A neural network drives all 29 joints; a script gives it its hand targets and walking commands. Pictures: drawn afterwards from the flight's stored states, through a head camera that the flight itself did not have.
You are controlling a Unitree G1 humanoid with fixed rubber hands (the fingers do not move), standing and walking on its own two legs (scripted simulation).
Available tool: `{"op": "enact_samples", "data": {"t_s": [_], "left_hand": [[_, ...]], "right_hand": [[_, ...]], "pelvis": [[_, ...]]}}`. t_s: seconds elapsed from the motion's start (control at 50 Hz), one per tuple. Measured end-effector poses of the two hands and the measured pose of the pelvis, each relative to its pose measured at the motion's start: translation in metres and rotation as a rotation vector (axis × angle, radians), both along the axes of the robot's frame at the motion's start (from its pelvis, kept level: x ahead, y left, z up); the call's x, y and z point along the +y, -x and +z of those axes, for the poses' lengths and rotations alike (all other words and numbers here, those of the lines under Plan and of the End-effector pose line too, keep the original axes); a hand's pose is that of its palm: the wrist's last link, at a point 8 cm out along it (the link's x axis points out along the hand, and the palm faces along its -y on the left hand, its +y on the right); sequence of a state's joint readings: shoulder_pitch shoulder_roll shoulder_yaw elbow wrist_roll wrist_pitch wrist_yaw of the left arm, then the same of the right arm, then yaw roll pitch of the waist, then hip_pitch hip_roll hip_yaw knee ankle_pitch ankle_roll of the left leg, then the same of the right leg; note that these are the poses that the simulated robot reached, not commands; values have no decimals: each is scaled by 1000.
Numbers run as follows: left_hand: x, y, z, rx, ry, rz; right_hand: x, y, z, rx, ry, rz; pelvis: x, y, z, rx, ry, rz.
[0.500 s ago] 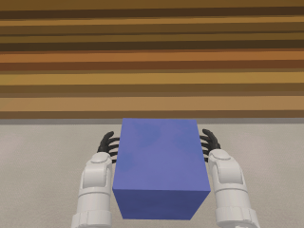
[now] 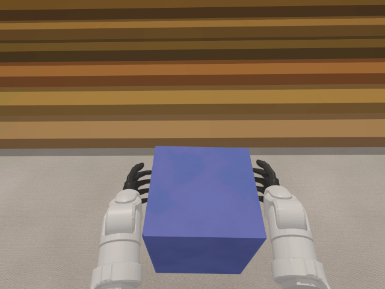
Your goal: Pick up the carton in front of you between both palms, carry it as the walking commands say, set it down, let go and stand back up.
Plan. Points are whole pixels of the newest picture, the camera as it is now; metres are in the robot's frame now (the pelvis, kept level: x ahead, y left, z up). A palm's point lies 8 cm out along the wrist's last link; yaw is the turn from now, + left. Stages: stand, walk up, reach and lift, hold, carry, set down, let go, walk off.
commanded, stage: hold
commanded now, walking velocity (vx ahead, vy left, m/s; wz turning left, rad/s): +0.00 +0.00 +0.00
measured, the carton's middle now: (200, 213) +0.29 +0.00 -0.02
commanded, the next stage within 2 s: carry in 0.62 s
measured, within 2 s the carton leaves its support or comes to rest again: neither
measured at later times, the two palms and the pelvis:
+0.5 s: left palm (132, 198) +0.28 +0.15 +0.05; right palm (271, 194) +0.29 -0.15 +0.05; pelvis +0.00 +0.00 +0.00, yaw +0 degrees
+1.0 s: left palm (138, 161) +0.35 +0.14 +0.09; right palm (272, 155) +0.36 -0.16 +0.10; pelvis +0.08 -0.02 +0.00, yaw +2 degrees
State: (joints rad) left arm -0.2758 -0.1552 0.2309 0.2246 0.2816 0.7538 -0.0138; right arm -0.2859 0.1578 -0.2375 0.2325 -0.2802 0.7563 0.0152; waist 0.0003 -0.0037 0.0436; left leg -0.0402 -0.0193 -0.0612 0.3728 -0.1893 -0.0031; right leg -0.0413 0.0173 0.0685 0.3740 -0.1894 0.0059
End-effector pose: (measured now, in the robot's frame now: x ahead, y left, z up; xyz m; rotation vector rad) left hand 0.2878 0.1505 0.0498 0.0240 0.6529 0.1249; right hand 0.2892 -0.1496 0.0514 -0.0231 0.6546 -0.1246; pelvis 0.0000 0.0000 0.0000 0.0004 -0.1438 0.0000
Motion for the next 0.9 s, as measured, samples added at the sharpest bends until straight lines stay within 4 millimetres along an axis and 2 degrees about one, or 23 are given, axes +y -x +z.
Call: {"op": "enact_samples", "data": {"t_s": [0.26, 0.6, 0.66, 0.78, 0.9], "left_hand": [[0, 0, -1, 7, -9, -7], [0, 4, -2, 5, -3, 1], [-1, 2, -1, 3, -1, 2], [-5, -14, 12, -48, 11, 15], [-20, -40, 34, -94, 23, 28]], "right_hand": [[0, 0, -2, 6, 10, 8], [0, 3, -2, 5, 2, 6], [0, 1, -2, 3, -2, 3], [-5, -14, 10, -49, -19, -9], [-19, -39, 30, -96, -41, -27]], "pelvis": [[0, -6, 1, 5, 0, -2], [-1, -1, 0, 4, 0, 0], [-1, -2, -2, 50, 0, 0], [-5, -14, -6, 142, -1, -15], [-19, -47, -8, 198, 6, 16]]}}
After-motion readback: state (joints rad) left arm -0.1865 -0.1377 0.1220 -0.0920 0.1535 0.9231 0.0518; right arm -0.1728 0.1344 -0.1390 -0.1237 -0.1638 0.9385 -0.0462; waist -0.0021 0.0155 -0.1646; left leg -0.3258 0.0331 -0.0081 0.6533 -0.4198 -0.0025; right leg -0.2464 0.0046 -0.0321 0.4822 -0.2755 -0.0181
